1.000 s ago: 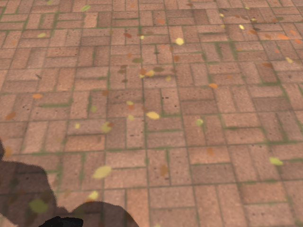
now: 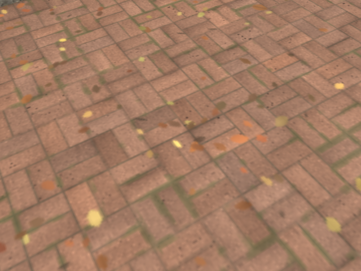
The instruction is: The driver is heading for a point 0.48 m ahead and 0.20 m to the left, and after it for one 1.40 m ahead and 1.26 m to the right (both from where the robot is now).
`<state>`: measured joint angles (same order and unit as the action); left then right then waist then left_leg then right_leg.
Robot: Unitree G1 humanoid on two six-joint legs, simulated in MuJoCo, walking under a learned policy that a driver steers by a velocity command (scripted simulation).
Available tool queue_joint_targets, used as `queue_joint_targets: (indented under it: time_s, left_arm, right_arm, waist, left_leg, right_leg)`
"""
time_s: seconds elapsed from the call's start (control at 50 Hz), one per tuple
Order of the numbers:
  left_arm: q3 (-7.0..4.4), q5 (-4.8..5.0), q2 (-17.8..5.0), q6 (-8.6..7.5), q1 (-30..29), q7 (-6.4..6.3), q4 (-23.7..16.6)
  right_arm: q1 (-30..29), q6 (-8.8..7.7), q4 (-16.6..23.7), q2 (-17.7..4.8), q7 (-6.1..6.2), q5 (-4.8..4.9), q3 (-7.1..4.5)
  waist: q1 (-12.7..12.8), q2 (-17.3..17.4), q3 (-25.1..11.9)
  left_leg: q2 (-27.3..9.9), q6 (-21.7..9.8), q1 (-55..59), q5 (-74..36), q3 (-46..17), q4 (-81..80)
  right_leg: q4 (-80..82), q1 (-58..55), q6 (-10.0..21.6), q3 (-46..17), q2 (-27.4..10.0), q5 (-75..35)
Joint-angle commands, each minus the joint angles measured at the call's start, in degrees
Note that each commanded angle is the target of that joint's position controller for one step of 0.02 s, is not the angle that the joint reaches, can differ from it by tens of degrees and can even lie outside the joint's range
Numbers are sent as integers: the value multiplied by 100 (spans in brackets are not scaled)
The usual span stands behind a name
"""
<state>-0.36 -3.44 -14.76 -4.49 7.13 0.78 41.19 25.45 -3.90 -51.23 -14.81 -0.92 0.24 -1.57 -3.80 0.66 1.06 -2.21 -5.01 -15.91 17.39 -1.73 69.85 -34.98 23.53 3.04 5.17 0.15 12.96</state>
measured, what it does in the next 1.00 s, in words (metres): walks ahead: left foot, then right foot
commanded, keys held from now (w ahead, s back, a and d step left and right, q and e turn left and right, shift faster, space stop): w+q+shift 0.34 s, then w+e+shift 0.66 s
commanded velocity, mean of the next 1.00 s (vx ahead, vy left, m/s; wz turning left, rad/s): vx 1.00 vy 0.00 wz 0.01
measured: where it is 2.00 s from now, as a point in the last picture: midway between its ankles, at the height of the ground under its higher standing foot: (184, 38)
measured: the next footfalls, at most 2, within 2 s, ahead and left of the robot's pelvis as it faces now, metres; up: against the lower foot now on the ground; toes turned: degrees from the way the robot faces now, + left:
left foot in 0.34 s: +0.51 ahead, +0.11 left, +0.00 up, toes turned +22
right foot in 0.80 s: +0.95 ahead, +0.14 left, +0.00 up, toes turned +6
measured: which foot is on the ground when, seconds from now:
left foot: up 0.00-0.32, down 0.34-0.78, up 0.80-1.00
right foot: down 0.00-0.34, up 0.36-0.78, down 0.80-1.00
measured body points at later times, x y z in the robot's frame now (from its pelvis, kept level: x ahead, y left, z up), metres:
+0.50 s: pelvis +0.46 +0.08 -0.01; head +0.47 +0.08 +0.44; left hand +0.51 +0.35 -0.11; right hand +0.60 -0.17 -0.14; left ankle +0.47 +0.10 -0.72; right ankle +0.43 -0.09 -0.60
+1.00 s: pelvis +0.94 +0.15 +0.01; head +0.95 +0.15 +0.46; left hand +0.89 +0.43 -0.12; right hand +1.16 -0.07 -0.06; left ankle +0.97 +0.34 -0.63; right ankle +0.91 +0.13 -0.72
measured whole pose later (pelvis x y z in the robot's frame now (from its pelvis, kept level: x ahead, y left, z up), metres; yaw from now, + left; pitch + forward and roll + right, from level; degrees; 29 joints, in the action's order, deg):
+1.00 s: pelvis +0.94 +0.15 +0.01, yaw -1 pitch +0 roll -1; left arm -3.9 -0.4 -17.3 -2.1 28.1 0.4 52.8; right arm 3.8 -4.8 -36.9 -12.9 -0.6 -4.1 2.1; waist 3.3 0.1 1.0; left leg -6.2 2.0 -35.5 17.6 -6.6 68.6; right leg -24.1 9.1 10.9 -3.3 13.1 14.0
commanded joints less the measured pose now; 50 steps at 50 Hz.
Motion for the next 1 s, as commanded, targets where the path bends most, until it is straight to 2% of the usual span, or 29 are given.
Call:
queue_joint_targets:
  time_s: [0.02,0.08,0.14,0.2,0.24,0.28,0.32,0.34,0.36,0.38,0.4,0.42,0.46,0.5,0.54,0.56,0.62,0.66,0.7,0.74,0.78,0.8,0.82,0.84,0.86,0.88,0.9,0.94,1.0]
  left_arm:
    - [-295,126,-675,-137,962,-72,124]
    - [-264,284,-443,-293,1069,-36,383]
    - [-248,241,-362,-374,1115,-27,530]
    - [-275,249,-579,-393,1196,-90,608]
    - [-307,271,-835,-379,1372,-163,658]
    - [-395,245,-1220,-238,1453,-276,614]
    - [-505,145,-1530,-6,971,-343,422]
    - [-515,118,-1501,70,783,-279,356]
    - [-333,87,-706,8,665,-156,274]
    - [-172,265,-407,-111,1630,-130,-326]
    - [-147,224,-719,-237,1106,-148,-240]
    - [-158,288,-814,-253,997,-155,-155]
    - [-99,207,-602,-81,970,-101,17]
    - [-76,221,-422,214,1034,24,141]
    - [-84,289,-371,307,584,108,63]
    - [-68,315,-314,298,278,127,-50]
    - [-44,365,-236,200,-250,200,-105]
    - [18,360,-124,138,-645,261,-213]
    - [-8,321,-227,117,-632,293,-160]
    - [-107,295,-549,161,-7,272,42]
    - [-337,320,-1036,218,1867,192,573]
    - [-505,312,-1260,246,3150,111,909]
    - [-589,386,-1328,298,3146,9,1039]
    - [-661,218,-1730,359,2430,1,885]
    - [-687,223,-1621,365,2139,-7,651]
    - [-624,218,-1194,348,1950,-48,616]
    - [-565,232,-971,326,1722,-36,671]
    - [-493,292,-892,156,1564,-91,631]
    - [-525,334,-1082,-36,1547,-59,547]
  right_arm:
    - [-102,92,485,-448,-94,-98,-126]
    - [-685,336,665,-252,-194,-154,-137]
    - [-1550,339,1054,-129,-290,-146,-60]
    - [-2151,295,1289,-223,-419,-120,-9]
    - [-2333,278,1343,-291,-457,-133,3]
    - [-1787,282,1193,-551,-406,-106,-68]
    - [111,309,697,-1021,-282,-104,-292]
    - [1065,309,385,-1291,-147,-95,-471]
    - [553,373,343,-1562,-24,-12,-593]
    - [31,393,672,-2164,-31,-249,-656]
    - [-10,402,809,-1728,46,-224,-635]
    - [-196,343,691,-1350,112,-229,-538]
    - [-567,99,631,-923,122,-274,-362]
    - [-559,-164,478,-693,98,-212,-255]
    - [-487,-315,382,-756,28,-179,-279]
    - [-304,-366,341,-765,-15,-159,-278]
    - [-233,-433,308,-636,-34,-80,-216]
    - [-24,-469,236,-639,26,-78,-164]
    - [10,-461,193,-783,152,-76,-153]
    - [-156,-323,250,-1084,329,-146,-220]
    - [-706,-84,438,-1365,433,-274,-326]
    - [-1244,7,579,-1488,435,-298,-383]
    - [-1555,-49,628,-867,274,-348,-235]
    - [-1106,-180,1215,-74,160,-229,-11]
    - [-1183,-350,1499,-305,129,-210,93]
    - [-1467,-454,1472,-611,94,-252,81]
    - [-1553,-444,1427,-668,85,-290,62]
    - [-1483,-192,1477,-627,64,-470,132]
    - [-2201,17,1850,-549,-17,-450,232]
  waist:
    - [394,-598,-219]
    - [246,-398,257]
    - [230,-504,583]
    - [235,-205,705]
    - [215,-205,624]
    - [-131,-537,119]
    - [-1127,-743,-792]
    - [-1475,-420,-1105]
    - [-934,1089,-462]
    - [34,1613,-1727]
    - [-364,286,-1676]
    - [-75,-359,-592]
    - [386,-852,17]
    - [613,-665,366]
    - [508,-439,654]
    - [374,-193,728]
    - [171,-69,554]
    - [44,47,583]
    - [139,292,360]
    - [581,637,-112]
    - [1587,787,-895]
    - [2309,600,-1144]
    - [2065,-336,-683]
    - [925,-1710,-831]
    - [1017,-993,-1336]
    - [879,77,-602]
    - [549,588,-35]
    - [167,550,331]
    - [243,222,635]
  left_leg:
    - [-486,0,-2137,-409,-242,436]
    - [-684,85,-2606,-608,-147,226]
    - [-616,69,-2787,-1570,220,-564]
    - [-338,-167,-2204,-2343,814,-2019]
    - [81,-372,-1662,-2569,1249,-2667]
    - [542,-525,-953,-2060,1507,-2790]
    - [798,-822,964,-1189,1191,-2716]
    - [800,-1012,2189,-737,730,-3142]
    - [95,-1159,2604,-868,-525,-3533]
    - [-1363,-2313,4204,-638,-3742,-4372]
    - [-1573,-2162,3910,726,-4324,-5478]
    - [-1537,-1801,2729,950,-3715,-5711]
    - [-1198,-1334,912,206,-2487,-5784]
    - [-887,-949,-226,47,-1524,-6196]
    - [-504,-444,-111,-857,-569,-6458]
    - [-438,-271,35,-1747,-213,-6504]
    - [-8,208,715,-3544,875,-6523]
    - [-193,319,1186,-4708,1170,-6613]
    - [-375,457,1871,-6325,1370,-6373]
    - [-626,571,2582,-8164,1476,-5487]
    - [-833,549,2356,-8900,1425,-3154]
    - [-739,463,1464,-7896,1372,-1007]
    - [190,312,-143,-2162,1244,1130]
    - [854,649,-2866,1295,489,2898]
    - [604,519,-3594,962,-440,2752]
    - [222,418,-3516,339,-556,1969]
    - [-9,422,-3089,102,-423,1324]
    - [-285,659,-2501,166,-351,617]
    - [-429,892,-1836,-339,122,-1034]
  right_leg:
    - [2311,-1873,489,-2016,-1686,420]
    - [2751,-1655,312,-944,-1504,-329]
    - [2904,-1474,172,220,-1138,-1621]
    - [3050,-1597,-63,974,-948,-2813]
    - [2760,-2089,-193,1196,-1010,-4819]
    - [1680,-2743,-312,1190,-1178,-7161]
    - [-771,-2422,-203,969,-1429,-7808]
    - [-2775,-1629,-124,900,-1209,-6217]
    - [-5072,145,-196,780,21,266]
    - [-6495,2016,-321,-472,294,1525]
    - [-6291,2520,-198,-881,-11,953]
    - [-5765,2471,-121,-823,-325,605]
    - [-4992,1562,-55,-987,-689,425]
    - [-4298,939,-110,-1168,-867,332]
    - [-3494,1350,-50,-1059,-825,-305]
    - [-2990,1492,-1,-948,-784,-678]
    - [-1593,1363,188,-203,-458,-1898]
    - [-722,1180,336,211,-314,-2399]
    - [-214,823,474,497,19,-2608]
    - [-120,305,576,649,442,-1991]
    - [-276,-1358,811,497,743,-1098]
    - [82,-2537,1157,-86,487,-651]
    - [-68,-3109,1299,-717,123,-268]
    - [197,-4293,2358,-3501,-867,-482]
    - [1711,-4527,2689,-5211,-1430,1122]
    - [2297,-3605,2308,-5018,-1385,1718]
    - [2422,-2561,1924,-4388,-1095,1325]
    - [2478,-1304,1772,-3615,-611,451]
    - [2806,-72,1633,-2790,-36,-466]
Velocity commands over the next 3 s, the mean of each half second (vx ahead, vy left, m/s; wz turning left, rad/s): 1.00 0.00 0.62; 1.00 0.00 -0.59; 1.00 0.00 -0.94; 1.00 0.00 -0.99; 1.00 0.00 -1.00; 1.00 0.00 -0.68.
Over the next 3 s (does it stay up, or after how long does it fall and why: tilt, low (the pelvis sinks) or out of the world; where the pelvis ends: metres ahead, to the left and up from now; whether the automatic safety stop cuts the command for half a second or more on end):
stays up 2.05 -0.98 -0.01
